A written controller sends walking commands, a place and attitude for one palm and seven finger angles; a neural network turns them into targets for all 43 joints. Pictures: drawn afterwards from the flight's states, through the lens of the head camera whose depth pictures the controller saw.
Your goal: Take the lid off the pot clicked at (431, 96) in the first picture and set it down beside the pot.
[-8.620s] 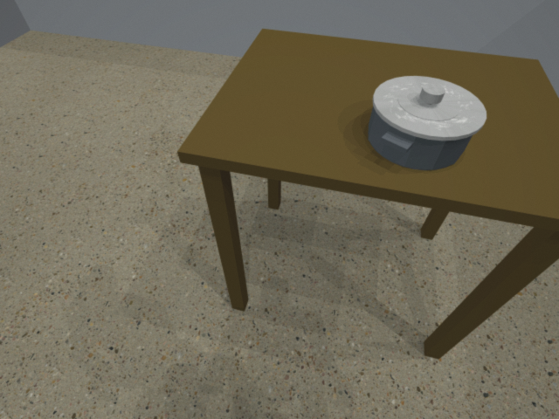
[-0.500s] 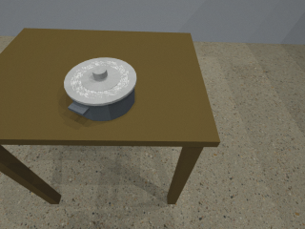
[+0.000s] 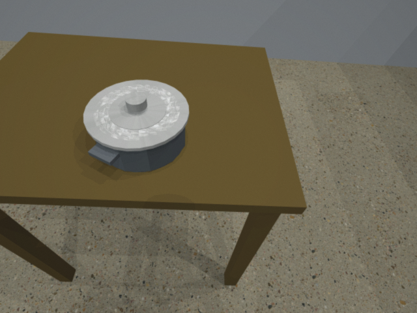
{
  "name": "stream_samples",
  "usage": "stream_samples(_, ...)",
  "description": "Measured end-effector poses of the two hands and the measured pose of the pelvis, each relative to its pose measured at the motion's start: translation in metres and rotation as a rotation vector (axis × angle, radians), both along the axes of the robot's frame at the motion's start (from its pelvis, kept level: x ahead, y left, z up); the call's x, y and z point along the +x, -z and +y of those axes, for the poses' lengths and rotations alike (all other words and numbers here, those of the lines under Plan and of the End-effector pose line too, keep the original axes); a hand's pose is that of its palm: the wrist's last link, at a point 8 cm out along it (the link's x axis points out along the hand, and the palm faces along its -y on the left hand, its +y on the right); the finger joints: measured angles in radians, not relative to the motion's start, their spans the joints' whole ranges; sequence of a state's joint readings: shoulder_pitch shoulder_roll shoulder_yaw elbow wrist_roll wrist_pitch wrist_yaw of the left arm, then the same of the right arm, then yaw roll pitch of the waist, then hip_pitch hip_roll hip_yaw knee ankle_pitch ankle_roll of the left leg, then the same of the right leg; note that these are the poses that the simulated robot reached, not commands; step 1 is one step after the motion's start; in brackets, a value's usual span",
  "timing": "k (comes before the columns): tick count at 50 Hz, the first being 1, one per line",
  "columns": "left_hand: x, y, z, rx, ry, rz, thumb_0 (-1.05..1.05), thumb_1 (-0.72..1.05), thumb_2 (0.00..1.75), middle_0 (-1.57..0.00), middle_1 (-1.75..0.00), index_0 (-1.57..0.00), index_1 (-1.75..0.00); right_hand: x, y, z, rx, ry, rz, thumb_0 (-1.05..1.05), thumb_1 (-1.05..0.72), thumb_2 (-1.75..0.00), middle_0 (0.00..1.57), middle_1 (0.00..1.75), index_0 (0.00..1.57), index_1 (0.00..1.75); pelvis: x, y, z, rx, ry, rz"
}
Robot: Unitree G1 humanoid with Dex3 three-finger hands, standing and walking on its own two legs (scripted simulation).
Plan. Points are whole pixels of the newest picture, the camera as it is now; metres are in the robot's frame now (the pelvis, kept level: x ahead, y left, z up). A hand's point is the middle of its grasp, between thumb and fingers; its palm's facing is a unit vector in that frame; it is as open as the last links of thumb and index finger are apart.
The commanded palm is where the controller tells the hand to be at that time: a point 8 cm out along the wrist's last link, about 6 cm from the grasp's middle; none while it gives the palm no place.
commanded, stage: look again from close up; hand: left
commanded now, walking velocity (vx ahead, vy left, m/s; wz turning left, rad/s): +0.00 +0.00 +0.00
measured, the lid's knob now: (136, 101) +0.47 +0.19 +0.14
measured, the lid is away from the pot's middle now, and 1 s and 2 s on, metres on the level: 0.00 0.00 0.00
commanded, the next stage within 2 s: lift the closed hand beside the body in 0.48 s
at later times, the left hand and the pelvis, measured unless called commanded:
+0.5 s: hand out of the picture +0.01 +0.18 -0.18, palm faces +0.01 -0.98 -0.20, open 7.4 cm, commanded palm none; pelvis +0.00 +0.00 +0.00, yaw -1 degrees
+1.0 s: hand out of the picture +0.09 +0.20 -0.01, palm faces +0.25 -0.90 -0.36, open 4.3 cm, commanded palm +0.06 +0.23 +0.04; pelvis -0.03 -0.04 +0.00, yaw +4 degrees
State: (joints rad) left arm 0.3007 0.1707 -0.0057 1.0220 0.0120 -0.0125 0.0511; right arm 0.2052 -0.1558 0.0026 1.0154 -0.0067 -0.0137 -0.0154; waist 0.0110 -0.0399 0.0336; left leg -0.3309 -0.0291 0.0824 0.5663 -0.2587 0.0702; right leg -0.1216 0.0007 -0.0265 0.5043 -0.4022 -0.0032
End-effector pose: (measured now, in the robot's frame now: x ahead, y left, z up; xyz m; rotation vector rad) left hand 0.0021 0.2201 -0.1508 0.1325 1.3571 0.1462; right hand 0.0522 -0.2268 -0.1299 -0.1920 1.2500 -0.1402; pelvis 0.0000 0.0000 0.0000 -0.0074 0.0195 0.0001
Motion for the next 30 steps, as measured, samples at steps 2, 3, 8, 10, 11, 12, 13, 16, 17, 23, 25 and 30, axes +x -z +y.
stream_samples(2, 0.002, 0.001, -0.001, -0.004, 0.002, -0.001, 0.00, 0.91, 0.90, -0.20, -0.30, -0.20, -0.30, 0.003, -0.001, 0.000, -0.001, 0.000, -0.002, 0.01, -0.91, -0.90, 0.20, 0.30, 0.20, 0.30, 0.001, 0.000, -0.001, 0.000, 0.002, 0.000)
stream_samples(3, 0.003, 0.001, -0.001, -0.005, 0.003, -0.001, 0.00, 0.90, 0.90, -0.20, -0.30, -0.20, -0.30, 0.004, -0.001, -0.001, -0.002, 0.000, -0.002, 0.01, -0.91, -0.90, 0.20, 0.30, 0.20, 0.30, 0.002, 0.000, -0.001, 0.000, 0.003, 0.000)
stream_samples(8, 0.008, 0.001, 0.000, -0.003, 0.006, 0.000, 0.00, 0.90, 0.90, -0.20, -0.30, -0.20, -0.30, 0.006, -0.002, -0.001, -0.005, 0.007, 0.004, 0.01, -0.90, -0.90, 0.20, 0.30, 0.20, 0.30, 0.005, -0.001, -0.002, 0.000, 0.006, -0.003)
stream_samples(10, 0.009, 0.000, 0.001, 0.000, 0.007, 0.000, 0.00, 0.90, 0.90, -0.20, -0.30, -0.20, -0.30, 0.005, -0.002, -0.002, -0.006, 0.010, 0.009, 0.01, -0.90, -0.90, 0.20, 0.30, 0.20, 0.30, 0.005, -0.001, -0.002, 0.001, 0.006, -0.005)
stream_samples(11, 0.009, 0.000, 0.002, 0.002, 0.008, 0.000, 0.00, 0.90, 0.90, -0.20, -0.30, -0.20, -0.30, 0.004, -0.002, -0.002, -0.006, 0.011, 0.012, 0.01, -0.90, -0.90, 0.20, 0.30, 0.20, 0.30, 0.005, -0.001, -0.002, 0.001, 0.006, -0.006)
stream_samples(12, 0.010, 0.000, 0.003, 0.004, 0.008, 0.000, 0.00, 0.90, 0.90, -0.20, -0.30, -0.20, -0.30, 0.003, -0.002, -0.002, -0.006, 0.012, 0.016, 0.01, -0.90, -0.90, 0.20, 0.30, 0.20, 0.30, 0.005, -0.002, -0.002, 0.001, 0.006, -0.006)
stream_samples(13, 0.010, 0.000, 0.004, 0.006, 0.008, 0.000, 0.00, 0.90, 0.90, -0.20, -0.30, -0.20, -0.30, 0.002, -0.002, -0.002, -0.006, 0.014, 0.020, 0.01, -0.90, -0.90, 0.20, 0.30, 0.20, 0.30, 0.005, -0.002, -0.002, 0.001, 0.007, -0.007)
stream_samples(16, 0.010, -0.002, 0.006, 0.012, 0.009, 0.002, 0.00, 0.90, 0.90, -0.20, -0.30, -0.20, -0.30, -0.002, -0.001, -0.002, -0.005, 0.018, 0.033, 0.01, -0.90, -0.90, 0.20, 0.30, 0.20, 0.30, 0.006, -0.002, -0.002, 0.002, 0.007, -0.008)
stream_samples(17, 0.010, -0.002, 0.007, 0.014, 0.009, 0.003, 0.00, 0.90, 0.90, -0.20, -0.30, -0.20, -0.30, -0.004, -0.001, -0.002, -0.004, 0.019, 0.038, 0.01, -0.90, -0.90, 0.20, 0.30, 0.20, 0.30, 0.006, -0.003, -0.002, 0.003, 0.007, -0.008)
stream_samples(23, 0.008, -0.005, 0.011, 0.023, 0.012, 0.012, 0.00, 0.91, 0.90, -0.20, -0.30, -0.20, -0.30, -0.013, 0.000, -0.002, -0.001, 0.028, 0.060, 0.01, -0.90, -0.90, 0.20, 0.30, 0.20, 0.30, 0.005, -0.004, -0.001, 0.006, 0.009, -0.011)
stream_samples(25, 0.007, -0.006, 0.011, 0.024, 0.012, 0.016, 0.00, 0.91, 0.90, -0.20, -0.30, -0.20, -0.30, -0.016, 0.000, -0.002, 0.000, 0.031, 0.066, 0.01, -0.90, -0.90, 0.20, 0.30, 0.20, 0.30, 0.005, -0.004, -0.001, 0.007, 0.010, -0.011)
stream_samples(30, 0.005, -0.006, 0.012, 0.024, 0.017, 0.023, 0.00, 0.91, 0.90, -0.20, -0.30, -0.20, -0.30, -0.021, 0.000, -0.002, 0.001, 0.028, 0.078, 0.01, -0.90, -0.90, 0.20, 0.30, 0.20, 0.30, 0.003, -0.005, 0.000, 0.011, 0.010, -0.015)
